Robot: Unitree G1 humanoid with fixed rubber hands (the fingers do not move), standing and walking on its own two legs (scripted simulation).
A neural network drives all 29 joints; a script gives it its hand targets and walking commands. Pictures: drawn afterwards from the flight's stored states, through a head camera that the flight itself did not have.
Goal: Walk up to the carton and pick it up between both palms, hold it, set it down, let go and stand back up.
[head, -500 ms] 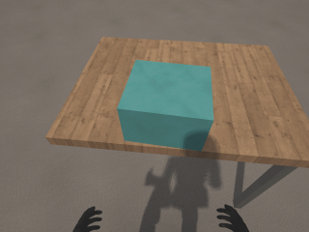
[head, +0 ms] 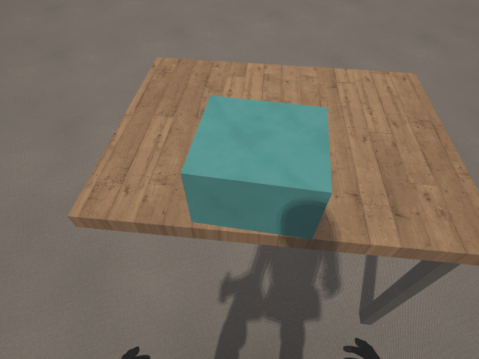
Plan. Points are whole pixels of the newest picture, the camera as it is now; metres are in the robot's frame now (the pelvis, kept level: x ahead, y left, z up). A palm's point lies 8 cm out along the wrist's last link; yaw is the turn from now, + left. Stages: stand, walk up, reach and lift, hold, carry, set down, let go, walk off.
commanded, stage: stand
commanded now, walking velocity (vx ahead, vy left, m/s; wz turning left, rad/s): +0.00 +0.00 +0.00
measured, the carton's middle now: (259, 164) +0.48 -0.03 +0.02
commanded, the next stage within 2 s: none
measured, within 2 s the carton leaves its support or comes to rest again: neither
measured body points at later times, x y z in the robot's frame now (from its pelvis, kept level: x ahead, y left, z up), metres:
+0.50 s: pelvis +0.02 +0.01 +0.01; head +0.03 +0.01 +0.46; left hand +0.04 +0.22 -0.15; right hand +0.04 -0.21 -0.14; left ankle -0.01 +0.12 -0.72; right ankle -0.01 -0.12 -0.72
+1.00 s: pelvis +0.03 +0.01 +0.02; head +0.04 +0.02 +0.47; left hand +0.01 +0.21 -0.15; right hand +0.01 -0.19 -0.15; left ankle -0.01 +0.12 -0.72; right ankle -0.01 -0.12 -0.72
